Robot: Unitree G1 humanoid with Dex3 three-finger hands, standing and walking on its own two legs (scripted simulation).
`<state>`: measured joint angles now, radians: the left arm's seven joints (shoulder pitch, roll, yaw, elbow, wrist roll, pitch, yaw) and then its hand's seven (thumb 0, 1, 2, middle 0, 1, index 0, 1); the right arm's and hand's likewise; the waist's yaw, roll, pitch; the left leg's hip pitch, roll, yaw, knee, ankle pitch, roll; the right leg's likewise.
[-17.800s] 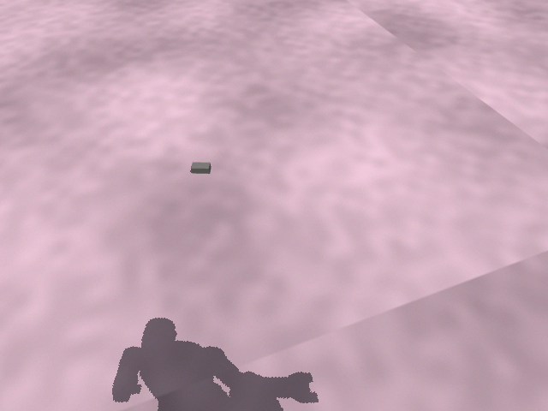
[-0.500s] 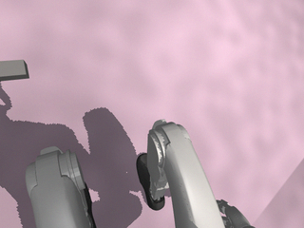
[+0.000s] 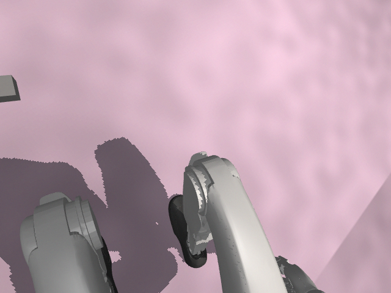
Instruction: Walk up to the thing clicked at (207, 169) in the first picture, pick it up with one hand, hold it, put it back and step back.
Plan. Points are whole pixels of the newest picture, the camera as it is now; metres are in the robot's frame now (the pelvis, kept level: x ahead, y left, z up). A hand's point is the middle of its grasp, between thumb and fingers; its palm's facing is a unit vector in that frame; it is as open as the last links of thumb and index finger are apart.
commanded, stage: rise first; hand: left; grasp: from above
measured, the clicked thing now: out of the picture +0.56 +0.30 -0.31
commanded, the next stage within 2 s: approach in 0.82 s
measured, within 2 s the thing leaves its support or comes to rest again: neither
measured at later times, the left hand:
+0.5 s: hand out of the picture +0.50 +0.34 -0.18, palm faces -0.46 -0.06 -0.89, open 12.2 cm
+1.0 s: hand out of the picture +0.50 +0.34 -0.17, palm faces -0.45 -0.05 -0.89, open 11.6 cm
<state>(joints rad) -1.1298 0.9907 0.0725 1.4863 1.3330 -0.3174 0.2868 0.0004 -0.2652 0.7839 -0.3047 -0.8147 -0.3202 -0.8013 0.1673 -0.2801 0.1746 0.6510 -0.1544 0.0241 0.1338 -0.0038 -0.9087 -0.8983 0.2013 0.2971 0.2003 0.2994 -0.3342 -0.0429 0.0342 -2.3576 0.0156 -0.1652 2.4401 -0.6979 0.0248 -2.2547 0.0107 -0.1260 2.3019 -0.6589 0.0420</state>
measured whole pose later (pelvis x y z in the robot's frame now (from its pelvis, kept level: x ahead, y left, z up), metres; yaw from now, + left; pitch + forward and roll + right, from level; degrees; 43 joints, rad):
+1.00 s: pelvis -0.01 +0.00 +0.00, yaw -1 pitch +33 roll -13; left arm -1.17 1.05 0.06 1.50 1.34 -0.31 0.28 0.00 -0.12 0.67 -0.44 -0.68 -0.45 -0.67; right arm 0.17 -0.30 0.23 0.60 -0.16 0.02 0.12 0.00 -0.91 -0.89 0.20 0.30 0.20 0.30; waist -0.37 -0.06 0.07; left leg -2.36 0.02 -0.19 2.45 -0.68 0.03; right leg -2.25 0.02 -0.14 2.29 -0.64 0.04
